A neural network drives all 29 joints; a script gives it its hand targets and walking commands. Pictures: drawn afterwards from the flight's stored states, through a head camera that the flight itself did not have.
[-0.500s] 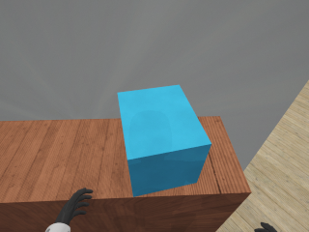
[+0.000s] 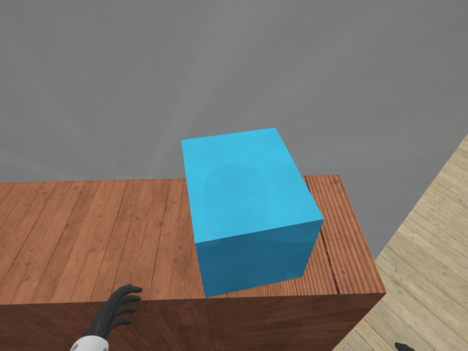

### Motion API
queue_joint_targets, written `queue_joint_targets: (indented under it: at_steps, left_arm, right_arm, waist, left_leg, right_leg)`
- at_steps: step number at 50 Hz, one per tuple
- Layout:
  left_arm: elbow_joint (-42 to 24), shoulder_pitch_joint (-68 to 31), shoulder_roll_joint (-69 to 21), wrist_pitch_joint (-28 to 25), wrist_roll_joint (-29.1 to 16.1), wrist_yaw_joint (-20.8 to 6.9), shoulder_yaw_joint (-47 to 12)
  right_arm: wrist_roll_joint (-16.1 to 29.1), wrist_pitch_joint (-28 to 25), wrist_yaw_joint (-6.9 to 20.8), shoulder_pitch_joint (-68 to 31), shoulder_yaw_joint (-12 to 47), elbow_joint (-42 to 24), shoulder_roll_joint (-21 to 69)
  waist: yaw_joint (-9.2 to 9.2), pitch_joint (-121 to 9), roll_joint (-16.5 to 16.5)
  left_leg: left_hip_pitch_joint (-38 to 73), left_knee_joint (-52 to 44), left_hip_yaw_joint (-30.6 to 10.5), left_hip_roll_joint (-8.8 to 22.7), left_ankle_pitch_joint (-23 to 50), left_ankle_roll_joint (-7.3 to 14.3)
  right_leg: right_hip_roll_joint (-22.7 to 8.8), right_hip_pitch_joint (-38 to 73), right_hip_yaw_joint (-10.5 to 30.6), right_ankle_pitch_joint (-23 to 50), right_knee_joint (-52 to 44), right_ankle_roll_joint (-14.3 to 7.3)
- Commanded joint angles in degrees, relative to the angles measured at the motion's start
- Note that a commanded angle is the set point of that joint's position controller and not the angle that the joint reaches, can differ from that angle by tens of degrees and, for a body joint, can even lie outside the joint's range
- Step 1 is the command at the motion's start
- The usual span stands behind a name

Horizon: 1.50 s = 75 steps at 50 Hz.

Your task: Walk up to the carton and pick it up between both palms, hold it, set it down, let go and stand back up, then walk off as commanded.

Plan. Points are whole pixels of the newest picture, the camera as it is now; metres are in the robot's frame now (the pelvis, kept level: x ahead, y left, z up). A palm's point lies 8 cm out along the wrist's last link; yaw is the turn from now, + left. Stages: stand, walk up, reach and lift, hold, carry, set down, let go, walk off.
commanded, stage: stand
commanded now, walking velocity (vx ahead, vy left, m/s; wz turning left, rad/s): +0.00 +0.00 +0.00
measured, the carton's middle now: (242, 209) +0.41 -0.02 -0.02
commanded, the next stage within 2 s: walk off in 1.22 s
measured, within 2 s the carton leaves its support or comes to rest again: neither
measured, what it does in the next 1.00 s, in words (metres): stands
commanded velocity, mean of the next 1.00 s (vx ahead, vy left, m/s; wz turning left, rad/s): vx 0.00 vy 0.00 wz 0.00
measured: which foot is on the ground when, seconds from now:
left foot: down 0.00-1.00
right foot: down 0.00-1.00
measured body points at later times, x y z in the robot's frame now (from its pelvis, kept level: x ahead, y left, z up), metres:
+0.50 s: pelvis +0.00 -0.01 +0.00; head -0.01 -0.01 +0.45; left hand +0.20 +0.24 -0.06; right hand +0.11 -0.31 -0.11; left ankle +0.04 +0.14 -0.74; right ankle -0.01 -0.10 -0.74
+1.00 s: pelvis +0.00 -0.01 +0.00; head -0.01 -0.01 +0.45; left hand +0.20 +0.25 -0.06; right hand +0.11 -0.31 -0.11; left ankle +0.04 +0.14 -0.74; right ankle -0.01 -0.10 -0.74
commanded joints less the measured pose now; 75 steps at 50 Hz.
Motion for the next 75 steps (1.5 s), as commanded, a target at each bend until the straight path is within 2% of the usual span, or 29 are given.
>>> queue_joint_targets:
  at_steps: [1, 4, 7, 8, 19, 21, 23, 24, 25, 26, 28, 29, 30, 33, 36, 37, 40, 41, 42, 47, 54, 57, 59, 62, 69, 70, 71, 72, 75]
  left_arm:
    - [4.17, -1.17, 13.61, 4.84, 0.33, 2.78, 6.37]
    - [4.63, -1.26, 13.97, 4.98, 0.26, 2.79, 6.66]
    - [4.65, -0.49, 13.05, 5.02, 0.13, 2.88, 6.52]
    - [4.84, -1.21, 13.76, 5.01, 0.38, 3.07, 6.68]
    - [5.6, -1.71, 13.71, 5.17, 0.13, 3.09, 7.09]
    - [6.15, -1.58, 13.4, 5.18, 0.24, 3.07, 6.97]
    - [6.08, -2.25, 13.93, 5.32, 0.26, 3.45, 7.12]
    - [6.03, -3.26, 13.73, 5.35, 0.48, 3.44, 7.17]
    - [6.15, -1.67, 13.19, 5.28, 0.25, 3.22, 7.11]
    - [6.54, -2.17, 14.52, 5.42, 0.37, 3.14, 7.43]
    - [6.77, -1.3, 14.02, 5.45, 0.46, 3.17, 7.42]
    - [6.71, -2.26, 14.63, 5.3, 0.45, 3.01, 7.33]
    - [6.43, -2.56, 13.86, 5.32, 0.36, 3.19, 7.39]
    - [6.99, -1.68, 13.75, 5.4, -0.12, 2.94, 7.55]
    - [7.17, -2.79, 14.33, 5.45, 0.13, 3.2, 7.71]
    - [7.37, -1.39, 13.13, 5.38, 0.13, 3.24, 7.16]
    - [7.52, -2.73, 14.2, 5.68, 0.42, 3.31, 7.65]
    - [7.18, -3.31, 14.73, 5.72, 0.4, 3.42, 7.72]
    - [7.37, -1.9, 13.85, 5.62, -0.1, 3.36, 7.32]
    - [8.25, -3.04, 13.61, 5.68, -0.03, 3.28, 7.02]
    - [8.86, -3.17, 13.94, 6.16, 0.04, 3.08, 7.2]
    - [10.84, -3.76, 12.98, 6.33, -0.19, 2.8, 7.42]
    - [12.62, -4.13, 12.55, 6.26, 0.1, 2.5, 7.29]
    - [15.48, -3.85, 12.98, 6.56, 0.17, 2.04, 7.51]
    - [19.74, -3.02, 14.3, 7.2, -0.4, 2.09, 7.65]
    - [20.42, -2.42, 14.22, 7.34, -0.38, 2.22, 7.41]
    - [16.03, -1.35, 17.06, 7.87, -0.79, 2.64, 9.3]
    - [14.85, -1.44, 16.73, 8.02, -0.91, 2.86, 9.42]
    - [12.74, -0.12, 15.92, 9.01, -1.11, 2.85, 10.14]
  right_arm:
    - [0.31, -0.78, -0.6, -2.47, -2.24, -3.15, -11.82]
    - [-0.13, -0.75, -0.4, -3.45, -2.3, -2.88, -12.08]
    - [-0.01, -0.72, -0.36, -5.29, -2.34, -3.17, -12.49]
    - [0.42, -0.68, -0.52, -3.45, -2.12, -2.74, -10.77]
    - [0.2, -0.51, -0.34, -5.47, -2.18, -2.6, -11.59]
    - [0.07, -0.44, -0.39, -4.57, -2.24, -2.51, -11.3]
    - [-0.08, -0.1, -0.35, -4.01, -2.31, -2.0, -11.52]
    - [0.17, -0.03, -0.5, -3.81, -2.5, -1.59, -11.24]
    - [-0.16, -0.36, -0.42, -5.56, -2.18, -1.95, -11.54]
    - [-0.07, -0.33, -0.4, -4.51, -2.28, -2.15, -10.83]
    - [-0.21, -0.25, -0.57, -5.16, -2.08, -1.74, -10.85]
    - [-0.11, -0.46, -0.5, -3.93, -2.23, -1.69, -10.95]
    - [-0.12, -0.46, -0.53, -3.91, -2.0, -1.44, -11.04]
    - [-0.13, -0.44, -0.55, -5.04, -2.31, -1.64, -11.96]
    - [0.01, -0.33, -0.42, -3.49, -2.32, -1.12, -11.65]
    - [-0.03, -0.24, -0.49, -5.37, -2.29, -1.06, -11.52]
    - [0.1, -0.08, -0.34, -4.87, -2.23, -1.1, -11.1]
    - [0.28, -0.07, -0.54, -3.21, -2.07, -0.41, -10.65]
    - [-0.1, -0.17, -0.49, -5.29, -2.15, -1.03, -11.22]
    - [0.13, -0.29, -0.44, -5.06, -1.86, -0.59, -10.63]
    - [0.26, -0.23, -0.9, -5.47, -2.06, -0.47, -11.37]
    - [0.12, -0.16, -1.2, -4.85, -1.56, 0.5, -10.78]
    - [0.54, -0.23, -1.46, -5.47, -1.34, 0.09, -11.06]
    - [0.43, -0.22, -1.81, -6.37, -1.36, 0.9, -11.74]
    - [0.65, -0.3, -2.71, -7.31, -0.57, 2.32, -11.54]
    - [0.53, -0.28, -2.95, -7.68, -0.63, 2.53, -11.83]
    - [1.0, 1.18, -2.35, -6.94, -4.3, -0.32, -13.3]
    - [0.83, 1.5, -2.55, -4.73, -4.34, -0.69, -13.23]
    - [1.13, 2.48, -2.67, -3.12, -5.3, -3.2, -14.11]
  waist:
    - [0.39, 2.87, -5.32]
    - [1.24, 2.74, -4.52]
    - [1.89, 2.77, -2.61]
    - [0.42, 2.53, -4.66]
    - [1.37, 0.62, -4.8]
    - [0.97, 3.47, -2.65]
    - [0.63, 3.36, -6.06]
    - [0.09, 4.52, -5.0]
    - [1.88, 4.83, -4.27]
    - [0.59, 3.81, -3.65]
    - [1.56, 4.08, -5.52]
    - [0.76, 2.69, -2.8]
    - [1.07, 3.41, -4.95]
    - [1.43, 1.95, -3.52]
    - [0.84, 1.24, -5.6]
    - [2.26, 1.07, -4.51]
    - [1.07, 2.43, -6.7]
    - [0.57, 3.01, -4.82]
    - [1.94, 2.2, -5.97]
    - [1.19, 2.69, -6.27]
    - [0.74, 3.27, -4.1]
    - [1.36, 2.1, -0.48]
    - [1.06, 0.79, -0.19]
    - [1.06, -0.55, 1.24]
    - [1.54, -3.95, 2.32]
    - [1.69, -3.23, 3.25]
    - [-0.04, -0.03, 2.21]
    - [-0.39, -1.27, 3.05]
    - [-1.27, -4.0, 5.76]
  left_leg:
    - [-0.03, -4.14, -4.63, 3.79, 4.24, 4.52]
    - [-0.17, -4.69, -4.14, 3.43, 3.03, 4.26]
    - [-0.14, -4.11, -3.94, 3.78, 5.53, 4.62]
    - [0.06, -4.49, -4.55, 3.6, 5.52, 4.15]
    - [1.97, -4.73, -4.05, 3.84, 8.09, 3.54]
    - [0.61, -4.45, -3.74, 3.45, 5.1, 3.52]
    - [0.83, -4.84, -3.68, 3.55, 4.64, 3.57]
    - [2.02, -4.92, -3.8, 3.32, 3.8, 3.43]
    - [0.47, -5.22, -4.2, 3.55, 3.58, 3.61]
    - [0.79, -5.05, -3.95, 3.3, 3.21, 3.6]
    - [0.31, -5.09, -3.42, 3.49, 4.42, 3.46]
    - [1.24, -4.8, -3.96, 3.48, 4.3, 3.52]
    - [0.95, -5.35, -4.01, 3.74, 5.44, 3.5]
    - [1.04, -4.58, -3.65, 3.83, 7.0, 3.39]
    - [1.22, -5.45, -3.18, 3.63, 7.25, 3.1]
    - [0.66, -4.87, -3.41, 3.65, 6.12, 3.42]
    - [0.81, -4.65, -2.97, 3.23, 5.9, 3.22]
    - [0.98, -5.32, -3.62, 3.32, 6.16, 3.26]
    - [1.07, -4.67, -3.32, 3.69, 6.68, 3.33]
    - [1.66, -5.53, -3.37, 3.95, 6.9, 3.29]
    - [1.38, -5.81, -3.69, 3.8, 5.38, 3.36]
    - [1.42, -6.98, -4.52, 4.1, 2.83, 3.56]
    - [2.72, -6.04, -3.92, 4.27, 6.48, 3.48]
    - [3.46, -6.72, -4.33, 4.74, 5.37, 3.75]
    - [5.24, -6.37, -4.86, 5.76, 13.44, 4.36]
    - [5.54, -5.56, -4.46, 5.74, 16.45, 4.43]
    - [5.1, 4.05, -0.17, 3.87, 28.5, 6.13]
    - [5.0, 5.12, 0.85, 3.54, 31.0, 6.96]
    - [7.75, 7.39, -2.34, 5.88, 38.56, 10.83]
  right_leg:
    - [-7.83, -4.87, 8.61, -2.08, -10.37, -0.05]
    - [-7.58, -5.26, 8.42, -5.82, -10.6, 0.34]
    - [-7.96, -4.39, 8.43, -1.58, -9.71, 0.05]
    - [-7.97, -4.59, 7.93, -1.09, -9.76, -0.1]
    - [-8.25, -2.43, 7.72, 4.65, -9.66, 0.57]
    - [-8.38, -3.87, 8.34, -0.51, -11.13, 0.54]
    - [-8.84, -4.89, 9.06, -3.46, -12.19, 0.17]
    - [-8.82, -6.73, 9.5, -4.67, -13.17, 0.05]
    - [-8.49, -6.02, 9.3, -6.23, -13.33, 0.53]
    - [-8.42, -4.97, 9.07, -6.99, -13.06, 0.11]
    - [-8.66, -4.75, 9.45, -5.03, -12.95, 0.4]
    - [-8.34, -3.68, 8.86, -4.8, -12.27, 0.22]
    - [-8.48, -4.48, 8.57, -2.07, -11.89, 0.25]
    - [-8.39, -2.52, 8.15, 3.11, -11.26, 0.53]
    - [-8.51, -1.1, 8.1, 4.26, -10.72, 1.02]
    - [-8.91, -0.68, 9.03, 1.99, -11.52, 1.42]
    - [-8.92, -1.99, 8.92, 1.74, -12.34, 0.98]
    - [-9.19, -2.18, 9.11, 2.23, -12.44, 0.75]
    - [-8.65, -2.46, 8.63, 1.58, -11.74, 1.15]
    - [-8.59, -2.53, 8.6, 1.24, -12.55, 0.87]
    - [-8.54, -3.63, 8.09, -2.81, -12.85, 0.65]
    - [-8.14, -1.63, 8.66, -4.82, -13.1, 0.25]
    - [-8.61, -0.67, 9.47, 1.41, -13.28, -0.05]
    - [-8.43, 0.53, 9.12, 2.37, -12.9, 0.13]
    - [-8.03, 6.26, 8.13, 12.89, -10.92, 0.51]
    - [-8.32, 5.68, 7.38, 16.18, -10.34, 0.74]
    - [-9.6, 0.42, 7.89, 32.5, -2.46, -0.89]
    - [-8.68, -0.06, 6.98, 34.25, 1.06, -1.71]
    - [-5.83, -4.51, 4.89, 23.65, 10.16, -2.84]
